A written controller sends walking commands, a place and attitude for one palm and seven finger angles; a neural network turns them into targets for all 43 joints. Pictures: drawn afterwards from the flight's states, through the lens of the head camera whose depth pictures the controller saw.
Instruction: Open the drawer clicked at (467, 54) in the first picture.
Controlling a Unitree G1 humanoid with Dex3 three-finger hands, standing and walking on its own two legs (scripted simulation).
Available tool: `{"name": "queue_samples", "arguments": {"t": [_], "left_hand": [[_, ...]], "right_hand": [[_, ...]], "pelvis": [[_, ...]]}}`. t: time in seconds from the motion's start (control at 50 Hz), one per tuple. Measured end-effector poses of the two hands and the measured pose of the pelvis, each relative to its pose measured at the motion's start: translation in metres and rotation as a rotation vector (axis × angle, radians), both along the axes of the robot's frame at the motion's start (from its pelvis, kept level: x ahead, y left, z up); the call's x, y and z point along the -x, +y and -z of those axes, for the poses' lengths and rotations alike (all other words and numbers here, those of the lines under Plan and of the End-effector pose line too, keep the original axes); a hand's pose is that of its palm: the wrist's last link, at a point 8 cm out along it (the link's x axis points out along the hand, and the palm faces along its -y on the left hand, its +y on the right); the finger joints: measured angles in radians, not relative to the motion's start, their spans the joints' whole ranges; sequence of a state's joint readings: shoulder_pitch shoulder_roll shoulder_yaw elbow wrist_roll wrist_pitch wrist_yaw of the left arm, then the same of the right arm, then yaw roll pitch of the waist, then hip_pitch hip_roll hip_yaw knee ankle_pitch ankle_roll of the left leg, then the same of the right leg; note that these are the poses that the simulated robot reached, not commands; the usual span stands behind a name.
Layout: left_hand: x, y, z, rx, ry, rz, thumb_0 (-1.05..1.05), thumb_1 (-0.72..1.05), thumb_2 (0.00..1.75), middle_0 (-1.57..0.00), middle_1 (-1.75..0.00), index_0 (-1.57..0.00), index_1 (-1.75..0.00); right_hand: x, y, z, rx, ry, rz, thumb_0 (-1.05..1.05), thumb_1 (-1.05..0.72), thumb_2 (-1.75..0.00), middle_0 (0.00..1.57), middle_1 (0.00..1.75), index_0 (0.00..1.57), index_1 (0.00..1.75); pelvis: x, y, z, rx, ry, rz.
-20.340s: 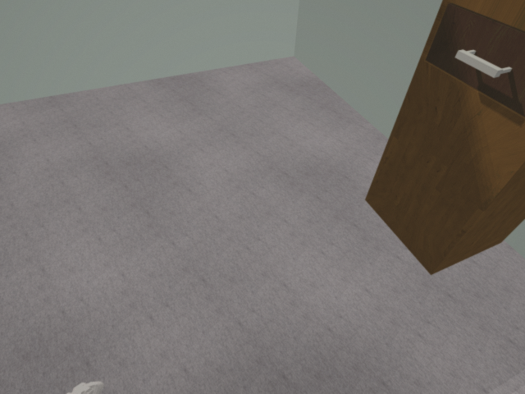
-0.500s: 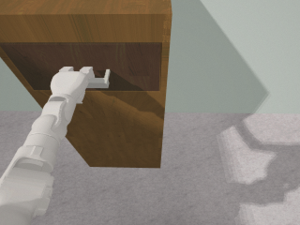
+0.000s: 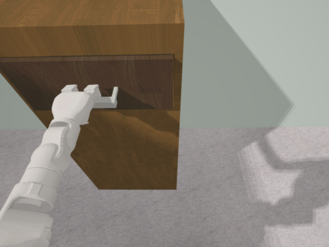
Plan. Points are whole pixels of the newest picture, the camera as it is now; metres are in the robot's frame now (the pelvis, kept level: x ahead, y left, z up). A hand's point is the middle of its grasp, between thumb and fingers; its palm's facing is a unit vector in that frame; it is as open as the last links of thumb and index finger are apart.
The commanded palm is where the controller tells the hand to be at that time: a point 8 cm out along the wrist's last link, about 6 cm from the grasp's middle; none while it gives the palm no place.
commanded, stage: pull the drawer open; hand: left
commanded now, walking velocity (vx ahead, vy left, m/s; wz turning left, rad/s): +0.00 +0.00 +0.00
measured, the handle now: (91, 96) +0.47 +0.21 +0.10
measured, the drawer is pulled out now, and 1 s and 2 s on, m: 0.01 0.15 0.24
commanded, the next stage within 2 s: none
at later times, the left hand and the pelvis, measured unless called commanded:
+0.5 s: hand (75, 143) +0.34 +0.22 +0.07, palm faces +0.01 -0.06 -1.00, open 5.5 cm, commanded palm +0.31 +0.23 +0.13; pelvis +0.00 -0.01 +0.00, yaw +1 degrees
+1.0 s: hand (68, 165) +0.29 +0.22 +0.07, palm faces +0.03 -0.07 -1.00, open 5.5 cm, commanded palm +0.25 +0.22 +0.13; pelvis +0.00 -0.01 +0.00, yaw +1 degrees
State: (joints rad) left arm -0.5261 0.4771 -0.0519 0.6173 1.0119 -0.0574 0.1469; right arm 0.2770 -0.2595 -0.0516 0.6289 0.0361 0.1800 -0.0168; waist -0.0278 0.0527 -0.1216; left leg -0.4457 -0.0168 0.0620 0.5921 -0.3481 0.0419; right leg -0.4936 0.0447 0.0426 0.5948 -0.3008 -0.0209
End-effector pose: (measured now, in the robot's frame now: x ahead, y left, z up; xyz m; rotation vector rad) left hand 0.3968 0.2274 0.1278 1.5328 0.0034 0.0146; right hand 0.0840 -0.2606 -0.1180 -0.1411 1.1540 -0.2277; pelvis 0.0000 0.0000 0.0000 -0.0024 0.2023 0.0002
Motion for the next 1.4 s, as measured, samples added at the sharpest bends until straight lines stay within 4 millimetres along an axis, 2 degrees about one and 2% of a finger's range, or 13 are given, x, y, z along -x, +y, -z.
{"name": "queue_samples", "arguments": {"t": [0.3,0.42,0.64,0.84,0.96,1.2,1.4], "left_hand": [[0.049,-0.001,0.000,0.009,-0.009,-0.009,0.02,0.75,0.81,-0.31,-1.35,-0.39,-1.35],[0.065,-0.001,0.000,0.016,-0.004,-0.011,0.02,0.75,0.80,-0.31,-1.35,-0.40,-1.35],[0.098,-0.001,0.001,0.020,-0.015,-0.017,0.02,0.74,0.81,-0.30,-1.35,-0.40,-1.35],[0.111,-0.003,0.000,0.011,-0.012,-0.034,0.02,0.74,0.81,-0.30,-1.35,-0.40,-1.35],[0.126,-0.003,0.000,0.031,-0.013,-0.038,0.03,0.74,0.80,-0.29,-1.35,-0.41,-1.35],[0.167,-0.003,0.002,0.035,-0.037,-0.041,0.03,0.74,0.81,-0.29,-1.35,-0.41,-1.35],[0.181,-0.004,0.001,0.033,-0.032,-0.051,0.03,0.73,0.81,-0.30,-1.35,-0.42,-1.35]], "right_hand": [[-0.071,0.018,-0.011,-0.033,-0.147,-0.109,0.01,-0.90,-0.90,0.20,0.30,0.20,0.30],[-0.088,0.024,-0.018,-0.041,-0.202,-0.141,0.01,-0.90,-0.90,0.20,0.30,0.20,0.30],[-0.092,0.026,-0.017,-0.048,-0.217,-0.180,0.01,-0.90,-0.90,0.20,0.30,0.20,0.30],[-0.086,0.026,-0.014,-0.059,-0.217,-0.184,0.01,-0.90,-0.90,0.20,0.30,0.20,0.30],[-0.087,0.025,-0.016,-0.064,-0.242,-0.179,0.01,-0.90,-0.90,0.20,0.30,0.20,0.30],[-0.106,0.032,-0.022,-0.059,-0.284,-0.239,0.01,-0.90,-0.90,0.20,0.30,0.20,0.30],[-0.117,0.050,-0.025,-0.094,-0.320,-0.277,0.01,-0.90,-0.90,0.20,0.30,0.20,0.30]], "pelvis": [[-0.005,-0.002,-0.003,-0.003,-0.047,-0.020],[-0.004,-0.005,-0.004,-0.006,-0.064,-0.021],[0.000,-0.009,-0.003,-0.010,-0.087,-0.027],[0.005,-0.012,-0.003,-0.014,-0.098,-0.026],[0.004,-0.012,-0.004,-0.016,-0.105,-0.015],[0.006,-0.010,-0.003,-0.015,-0.119,-0.024],[0.009,-0.011,-0.002,-0.016,-0.130,-0.028]]}}
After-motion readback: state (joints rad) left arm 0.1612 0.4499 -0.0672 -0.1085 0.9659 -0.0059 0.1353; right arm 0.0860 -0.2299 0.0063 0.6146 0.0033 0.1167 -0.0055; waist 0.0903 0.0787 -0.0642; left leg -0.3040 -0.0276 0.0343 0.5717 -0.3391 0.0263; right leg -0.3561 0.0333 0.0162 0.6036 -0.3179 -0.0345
